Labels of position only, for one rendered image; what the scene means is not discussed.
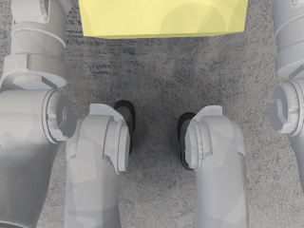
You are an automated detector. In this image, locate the left robot upper arm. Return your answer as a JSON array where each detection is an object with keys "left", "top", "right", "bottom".
[{"left": 0, "top": 88, "right": 77, "bottom": 228}]

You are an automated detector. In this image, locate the carton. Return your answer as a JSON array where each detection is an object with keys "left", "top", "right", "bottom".
[{"left": 78, "top": 0, "right": 248, "bottom": 39}]

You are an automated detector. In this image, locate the right robot upper arm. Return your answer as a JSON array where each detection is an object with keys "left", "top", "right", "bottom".
[{"left": 268, "top": 78, "right": 304, "bottom": 194}]

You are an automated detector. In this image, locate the robot left thigh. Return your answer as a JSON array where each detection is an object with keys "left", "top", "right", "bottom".
[{"left": 64, "top": 114, "right": 130, "bottom": 228}]

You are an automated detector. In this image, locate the robot left forearm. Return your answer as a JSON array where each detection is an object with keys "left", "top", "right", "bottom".
[{"left": 0, "top": 0, "right": 74, "bottom": 93}]

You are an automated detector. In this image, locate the robot right foot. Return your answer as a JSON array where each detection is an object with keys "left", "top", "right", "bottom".
[{"left": 178, "top": 112, "right": 197, "bottom": 171}]

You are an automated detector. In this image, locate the robot right forearm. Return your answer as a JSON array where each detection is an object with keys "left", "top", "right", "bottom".
[{"left": 269, "top": 0, "right": 304, "bottom": 79}]

